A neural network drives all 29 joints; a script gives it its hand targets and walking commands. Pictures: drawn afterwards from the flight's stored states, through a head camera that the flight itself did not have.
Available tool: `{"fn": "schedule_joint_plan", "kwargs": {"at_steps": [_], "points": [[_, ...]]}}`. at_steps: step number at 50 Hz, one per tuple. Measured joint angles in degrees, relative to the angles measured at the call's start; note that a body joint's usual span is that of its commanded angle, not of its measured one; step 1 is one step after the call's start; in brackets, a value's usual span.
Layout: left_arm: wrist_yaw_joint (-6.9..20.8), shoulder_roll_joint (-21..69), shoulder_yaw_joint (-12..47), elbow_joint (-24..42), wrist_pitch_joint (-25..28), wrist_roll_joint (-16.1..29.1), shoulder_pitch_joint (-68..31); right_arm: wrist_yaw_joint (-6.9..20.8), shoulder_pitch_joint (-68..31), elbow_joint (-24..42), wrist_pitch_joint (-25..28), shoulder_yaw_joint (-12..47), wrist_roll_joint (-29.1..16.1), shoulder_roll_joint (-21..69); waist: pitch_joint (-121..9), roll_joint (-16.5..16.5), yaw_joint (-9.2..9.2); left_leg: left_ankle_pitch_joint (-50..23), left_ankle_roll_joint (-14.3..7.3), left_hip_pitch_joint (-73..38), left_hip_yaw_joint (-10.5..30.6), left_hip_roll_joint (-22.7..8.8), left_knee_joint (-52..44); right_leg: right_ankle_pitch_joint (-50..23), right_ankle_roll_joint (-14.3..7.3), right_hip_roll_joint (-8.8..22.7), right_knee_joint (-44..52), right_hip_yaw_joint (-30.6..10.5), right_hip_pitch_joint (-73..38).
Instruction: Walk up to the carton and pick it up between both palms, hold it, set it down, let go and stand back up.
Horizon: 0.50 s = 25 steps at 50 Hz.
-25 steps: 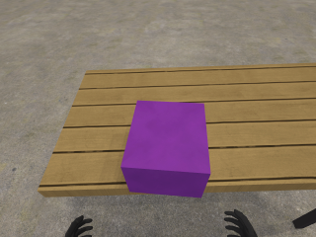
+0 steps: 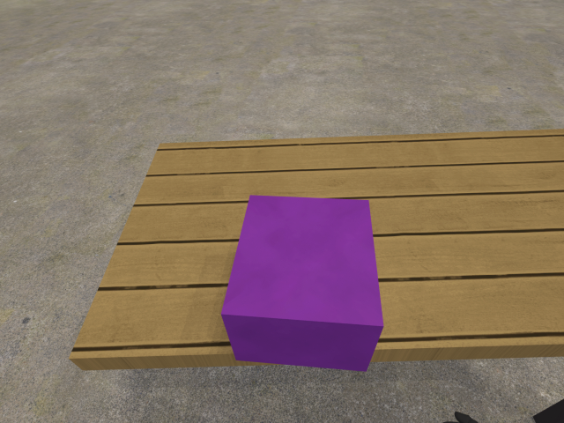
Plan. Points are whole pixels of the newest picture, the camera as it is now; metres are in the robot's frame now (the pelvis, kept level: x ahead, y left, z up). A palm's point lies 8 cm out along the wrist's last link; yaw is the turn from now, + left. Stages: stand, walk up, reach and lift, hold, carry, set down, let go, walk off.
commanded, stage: stand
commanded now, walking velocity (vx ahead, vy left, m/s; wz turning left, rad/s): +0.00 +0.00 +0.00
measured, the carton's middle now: (304, 277) +0.35 -0.01 +0.02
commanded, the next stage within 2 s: none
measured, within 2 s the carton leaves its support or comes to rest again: neither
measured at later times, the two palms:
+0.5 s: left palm out of the picture +0.03 +0.30 -0.10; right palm out of the picture +0.05 -0.25 -0.12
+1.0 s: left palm out of the picture +0.01 +0.30 -0.10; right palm out of the picture +0.03 -0.25 -0.13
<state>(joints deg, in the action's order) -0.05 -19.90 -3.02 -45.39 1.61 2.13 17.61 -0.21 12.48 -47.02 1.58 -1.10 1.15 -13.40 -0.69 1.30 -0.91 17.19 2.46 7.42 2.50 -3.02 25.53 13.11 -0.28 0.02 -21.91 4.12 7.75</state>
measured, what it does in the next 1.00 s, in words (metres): stands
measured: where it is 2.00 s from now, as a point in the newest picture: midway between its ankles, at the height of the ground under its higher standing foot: outside the picture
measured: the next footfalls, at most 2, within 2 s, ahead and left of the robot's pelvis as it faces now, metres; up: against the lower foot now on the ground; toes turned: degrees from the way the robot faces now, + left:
none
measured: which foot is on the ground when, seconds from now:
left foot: down 0.00-1.00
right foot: down 0.00-1.00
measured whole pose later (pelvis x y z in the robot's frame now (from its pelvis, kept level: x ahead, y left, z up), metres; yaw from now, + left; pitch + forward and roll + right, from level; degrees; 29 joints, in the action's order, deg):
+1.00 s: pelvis -0.03 +0.00 +0.00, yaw +0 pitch -3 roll -1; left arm 0.0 -19.9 -3.0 -54.1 1.8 2.1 17.3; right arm -0.2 12.4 -55.4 0.4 -1.1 1.1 -13.7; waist 2.5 2.3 -0.9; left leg 14.8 2.5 7.4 2.5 -3.0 25.4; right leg 10.8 -0.3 0.0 -21.9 4.1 7.8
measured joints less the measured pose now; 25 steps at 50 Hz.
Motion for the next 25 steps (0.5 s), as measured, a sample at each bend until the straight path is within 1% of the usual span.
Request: {"fn": "schedule_joint_plan", "kwargs": {"at_steps": [13,25], "points": [[0.0,0.0,0.0,-4.4,0.1,0.0,0.0,0.0,0.0,-3.5,-0.7,0.0,0.0,0.0,0.5,0.5,0.0,-0.7,0.0,0.0,0.0,0.0,0.0,-0.7,0.0,0.0,0.0,0.0,0.0],[0.0,0.0,0.0,-7.0,0.1,0.0,0.0,0.0,0.0,-6.3,-1.0,0.0,0.0,0.0,1.2,0.6,0.0,-1.7,0.0,0.0,0.0,0.0,0.0,-1.7,0.0,0.0,0.0,0.0,0.0]]}}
